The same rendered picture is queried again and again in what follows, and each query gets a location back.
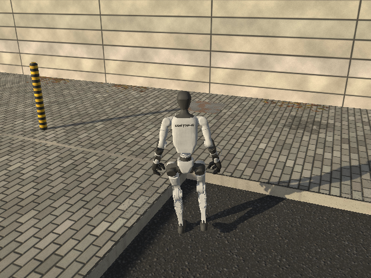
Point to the left robot forearm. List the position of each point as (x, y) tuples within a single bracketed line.
[(158, 154)]

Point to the right robot upper arm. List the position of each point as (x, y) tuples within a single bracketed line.
[(205, 130)]

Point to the robot torso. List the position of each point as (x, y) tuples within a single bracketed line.
[(185, 135)]

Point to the right robot forearm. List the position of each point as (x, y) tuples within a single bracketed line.
[(213, 153)]

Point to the robot left hand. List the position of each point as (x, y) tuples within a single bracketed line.
[(157, 166)]

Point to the robot right hand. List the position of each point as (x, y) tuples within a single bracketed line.
[(216, 165)]

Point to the left robot upper arm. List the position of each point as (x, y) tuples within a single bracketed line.
[(164, 132)]

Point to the robot left thigh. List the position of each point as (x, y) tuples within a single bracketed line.
[(172, 172)]

